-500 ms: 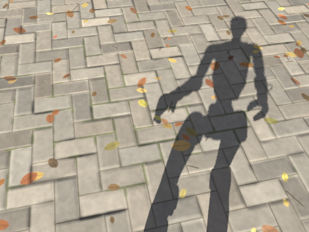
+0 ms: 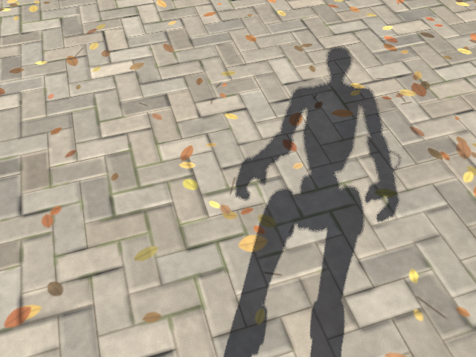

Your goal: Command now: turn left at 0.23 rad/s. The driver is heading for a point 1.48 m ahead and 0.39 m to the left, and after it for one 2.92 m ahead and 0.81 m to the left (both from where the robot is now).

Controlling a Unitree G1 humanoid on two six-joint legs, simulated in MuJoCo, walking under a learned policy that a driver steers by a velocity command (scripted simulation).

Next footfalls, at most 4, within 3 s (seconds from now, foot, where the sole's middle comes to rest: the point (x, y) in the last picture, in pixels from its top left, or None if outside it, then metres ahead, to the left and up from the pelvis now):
0.50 left None -0.01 0.16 -0.77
0.98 right None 0.09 -0.05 -0.77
1.64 right None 0.07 -0.08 -0.77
2.10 left None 0.38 0.16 -0.77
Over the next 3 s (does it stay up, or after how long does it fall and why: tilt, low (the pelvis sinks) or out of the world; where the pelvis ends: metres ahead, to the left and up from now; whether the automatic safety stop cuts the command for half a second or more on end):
stays up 0.69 0.04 0.00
